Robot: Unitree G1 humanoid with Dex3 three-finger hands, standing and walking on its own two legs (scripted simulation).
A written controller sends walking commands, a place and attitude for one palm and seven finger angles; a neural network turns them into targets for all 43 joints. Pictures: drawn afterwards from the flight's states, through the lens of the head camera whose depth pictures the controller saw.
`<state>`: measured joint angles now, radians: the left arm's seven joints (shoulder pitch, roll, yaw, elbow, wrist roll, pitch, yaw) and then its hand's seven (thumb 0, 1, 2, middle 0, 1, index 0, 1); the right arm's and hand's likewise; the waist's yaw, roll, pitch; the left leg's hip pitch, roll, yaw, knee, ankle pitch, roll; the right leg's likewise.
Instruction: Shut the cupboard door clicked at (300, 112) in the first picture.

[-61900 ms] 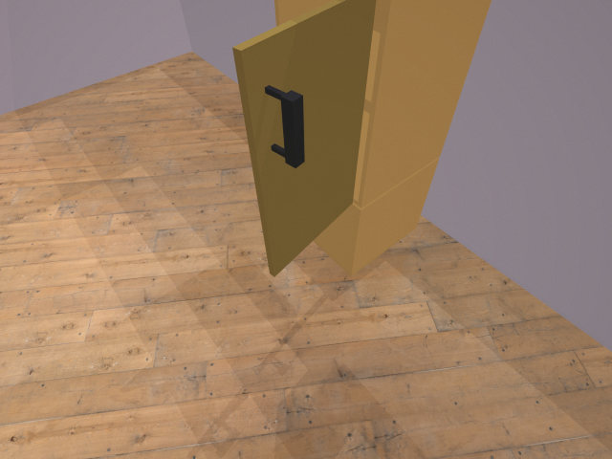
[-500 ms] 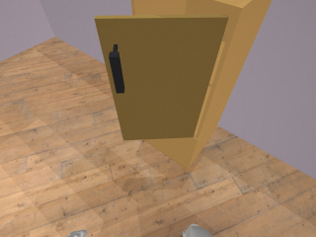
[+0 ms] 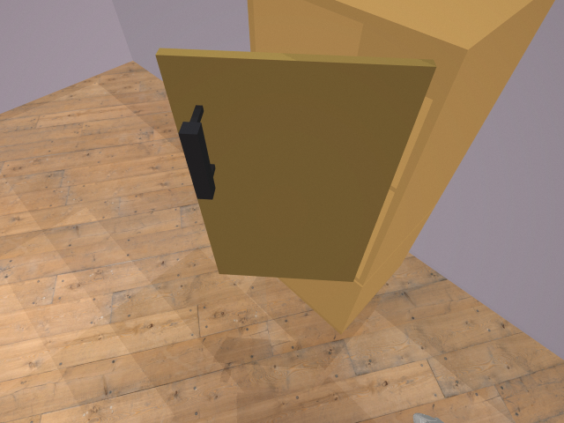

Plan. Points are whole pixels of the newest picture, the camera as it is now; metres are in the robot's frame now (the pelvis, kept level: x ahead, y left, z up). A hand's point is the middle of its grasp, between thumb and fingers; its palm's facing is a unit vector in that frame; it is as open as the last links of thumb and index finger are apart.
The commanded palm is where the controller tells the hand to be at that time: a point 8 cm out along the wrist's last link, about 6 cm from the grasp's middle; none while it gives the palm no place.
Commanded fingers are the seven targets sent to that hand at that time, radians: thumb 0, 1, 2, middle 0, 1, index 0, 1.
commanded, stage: come to a stop and stand still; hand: left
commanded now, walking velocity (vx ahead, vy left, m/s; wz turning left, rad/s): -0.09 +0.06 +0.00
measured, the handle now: (202, 153) +0.46 +0.17 +0.11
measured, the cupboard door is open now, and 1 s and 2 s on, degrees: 41 41 41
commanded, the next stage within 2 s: look again from close up in 0.82 s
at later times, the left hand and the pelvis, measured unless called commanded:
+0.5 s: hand out of the picture -0.03 +0.20 -0.17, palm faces +0.09 -0.98 -0.20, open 7.4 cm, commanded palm none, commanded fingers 0.00 0.90 0.90 -0.20 -0.30 -0.20 -0.30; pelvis -0.04 +0.01 +0.01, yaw +1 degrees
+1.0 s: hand out of the picture -0.07 +0.19 -0.17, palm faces +0.01 -0.98 -0.18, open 7.3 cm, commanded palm none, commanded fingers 0.00 0.90 0.90 -0.20 -0.30 -0.20 -0.30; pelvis -0.05 +0.03 +0.00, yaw +0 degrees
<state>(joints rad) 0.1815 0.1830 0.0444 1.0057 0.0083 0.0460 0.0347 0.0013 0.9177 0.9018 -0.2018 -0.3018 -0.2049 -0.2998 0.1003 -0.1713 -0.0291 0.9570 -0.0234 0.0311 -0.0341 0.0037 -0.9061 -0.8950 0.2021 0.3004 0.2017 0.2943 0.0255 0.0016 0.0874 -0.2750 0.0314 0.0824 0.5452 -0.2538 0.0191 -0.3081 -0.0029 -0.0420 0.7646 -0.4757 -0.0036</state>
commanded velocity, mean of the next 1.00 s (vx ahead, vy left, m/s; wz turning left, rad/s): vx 0.01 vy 0.03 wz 0.00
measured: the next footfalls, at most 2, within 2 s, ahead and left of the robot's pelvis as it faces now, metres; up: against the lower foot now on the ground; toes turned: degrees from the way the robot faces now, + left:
left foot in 0.42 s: +0.02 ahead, +0.11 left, +0.00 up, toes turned +6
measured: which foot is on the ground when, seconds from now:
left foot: down 0.00-0.06, up 0.08-0.40, down 0.42-1.00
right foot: down 0.00-1.00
